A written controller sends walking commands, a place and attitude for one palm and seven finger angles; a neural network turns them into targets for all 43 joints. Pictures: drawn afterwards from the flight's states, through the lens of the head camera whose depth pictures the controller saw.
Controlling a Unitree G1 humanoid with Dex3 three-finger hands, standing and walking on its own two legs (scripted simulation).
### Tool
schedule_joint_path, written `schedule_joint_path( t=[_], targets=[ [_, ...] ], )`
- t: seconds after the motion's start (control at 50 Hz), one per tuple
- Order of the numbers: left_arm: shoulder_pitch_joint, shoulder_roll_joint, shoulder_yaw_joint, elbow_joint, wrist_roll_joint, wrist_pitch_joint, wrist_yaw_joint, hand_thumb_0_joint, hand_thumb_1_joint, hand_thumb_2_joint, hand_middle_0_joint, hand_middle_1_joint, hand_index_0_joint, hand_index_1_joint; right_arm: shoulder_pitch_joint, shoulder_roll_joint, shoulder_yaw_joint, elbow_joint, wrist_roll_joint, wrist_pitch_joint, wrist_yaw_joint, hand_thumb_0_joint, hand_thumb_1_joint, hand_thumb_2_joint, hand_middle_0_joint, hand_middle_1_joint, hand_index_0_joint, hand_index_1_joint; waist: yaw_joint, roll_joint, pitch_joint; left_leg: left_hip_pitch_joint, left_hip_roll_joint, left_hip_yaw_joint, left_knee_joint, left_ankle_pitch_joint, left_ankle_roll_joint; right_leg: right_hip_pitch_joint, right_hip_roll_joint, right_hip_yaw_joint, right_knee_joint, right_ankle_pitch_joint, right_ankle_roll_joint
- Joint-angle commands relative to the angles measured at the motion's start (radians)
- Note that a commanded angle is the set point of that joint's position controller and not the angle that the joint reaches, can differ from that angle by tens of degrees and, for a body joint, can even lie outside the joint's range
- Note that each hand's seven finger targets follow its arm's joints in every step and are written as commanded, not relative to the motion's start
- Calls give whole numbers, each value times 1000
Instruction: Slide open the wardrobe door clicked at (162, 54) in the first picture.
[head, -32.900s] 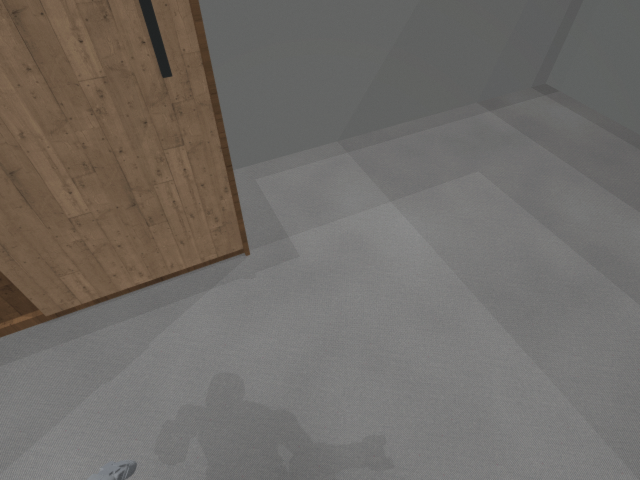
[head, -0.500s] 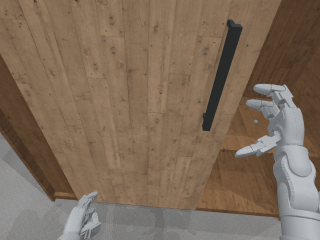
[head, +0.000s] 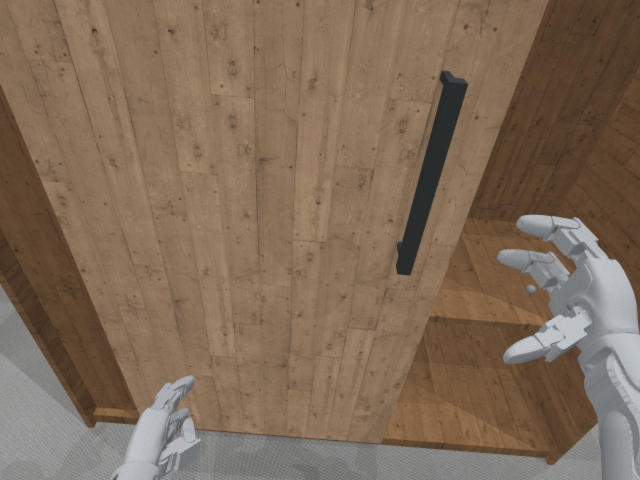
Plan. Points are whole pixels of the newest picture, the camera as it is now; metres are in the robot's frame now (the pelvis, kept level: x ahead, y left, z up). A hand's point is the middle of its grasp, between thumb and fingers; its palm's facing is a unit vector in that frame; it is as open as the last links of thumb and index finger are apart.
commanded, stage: draw the hand back to the body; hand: right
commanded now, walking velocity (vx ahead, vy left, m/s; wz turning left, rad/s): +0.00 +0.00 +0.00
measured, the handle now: (422, 183) +0.48 -0.15 +0.20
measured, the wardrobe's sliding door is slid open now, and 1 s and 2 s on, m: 0.53 0.53 0.53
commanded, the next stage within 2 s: step back with the hand held close in 1.30 s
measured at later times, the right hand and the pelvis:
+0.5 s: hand (579, 347) +0.20 -0.25 +0.18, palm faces +0.40 +0.89 -0.24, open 13.0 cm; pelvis -0.02 -0.01 +0.00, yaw +0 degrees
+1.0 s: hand (618, 368) +0.19 -0.29 +0.16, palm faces +0.47 +0.81 -0.34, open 8.1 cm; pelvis +0.01 -0.02 +0.01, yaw +0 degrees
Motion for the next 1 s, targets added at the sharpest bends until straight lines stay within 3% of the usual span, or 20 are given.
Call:
schedule_joint_path(
  t=[0.0,0.1,0.2,0.22,0.24,0.26,0.28,0.34,0.44,0.56,0.68,0.9,0.98],
  targets=[
    [-201,104,49,-186,-9,-49,1,0,900,900,-200,-300,-200,-300,-233,-168,-62,-238,-2,-35,-17,0,550,-200,250,1150,250,1150,-8,27,-11,-48,11,-25,-110,45,-15,-9,-2,25,-77,84,-20],
    [-201,101,46,-187,-3,-67,18,0,900,900,-200,-300,-200,-300,-268,-193,-69,-334,-4,-68,-25,0,550,-200,250,1150,250,1150,0,-1,-30,-50,8,-28,-119,-17,-12,17,-2,40,-83,43,-22],
    [-190,103,43,-175,-2,-88,23,0,900,900,-200,-300,-200,-300,-187,-198,-86,-312,7,-98,-6,0,369,-287,244,1044,244,1044,-6,-2,-21,-36,10,-24,-125,-45,-10,2,-1,43,-91,15,-18],
    [-215,84,54,-172,48,-98,8,0,900,900,-200,-300,-200,-300,-204,-284,-101,-415,-138,-230,-155,0,332,-305,242,1023,242,1023,-18,3,95,-69,23,-63,-199,-82,-15,-56,5,37,-97,-10,-16],
    [-200,83,54,-139,57,-98,3,0,900,900,-200,-300,-200,-300,-79,-195,-56,-285,-150,-274,-208,0,296,-322,241,1001,241,1001,-3,34,137,-84,31,-56,-205,-116,-11,-64,0,33,-98,-37,-12],
    [-185,79,55,-134,58,-86,-4,0,900,900,-200,-300,-200,-300,-10,-163,-25,-260,-166,-309,-233,0,260,-340,240,980,240,980,-3,77,152,-82,32,-51,-208,-136,-13,-59,-8,35,-111,-58,-14],
    [-180,86,66,-131,56,-79,-9,0,900,900,-200,-300,-200,-300,13,-170,-25,-268,-176,-341,-251,0,224,-357,239,959,239,959,-4,80,123,-60,33,-58,-224,-145,-14,-43,-8,25,-119,-64,-16],
    [-174,80,68,-130,60,-71,-10,0,900,900,-200,-300,-200,-300,-11,-168,-5,-326,-212,-422,-290,0,115,-410,235,895,235,895,1,-44,56,-6,35,-56,-198,-134,-7,-3,-7,25,-159,-97,-14],
    [-170,82,78,-122,70,-71,-1,0,900,900,-200,-300,-200,-300,32,-196,-38,-345,-243,-486,-325,0,-66,-497,229,789,229,789,-5,3,18,50,27,-45,-196,-81,-5,19,-14,37,-191,-61,-17],
    [-161,86,88,-111,74,-64,-3,0,900,900,-200,-300,-200,-300,146,-190,-62,-341,-255,-511,-326,0,-284,-603,221,661,221,661,-14,-13,44,79,18,-37,-186,17,-1,26,-21,41,-204,36,-11],
    [-150,90,101,-117,75,-49,-12,0,900,900,-200,-300,-200,-300,277,-198,-104,-331,-253,-512,-315,0,-501,-707,214,534,214,534,-22,18,57,96,13,-32,-184,90,-3,28,-27,30,-199,128,-6],
    [-131,88,106,-128,75,-37,-7,0,900,900,-200,-300,-200,-300,343,-217,-148,-371,-252,-497,-320,0,-900,-900,200,300,200,300,-17,-19,62,95,13,-30,-179,121,-3,33,-27,30,-192,165,-1],
    [-129,95,107,-127,77,-44,-4,0,900,900,-200,-300,-200,-300,302,-213,-128,-399,-261,-490,-325,0,-900,-900,200,300,200,300,-12,-14,41,92,11,-27,-175,147,-5,55,-25,30,-181,199,-2]
  ],
)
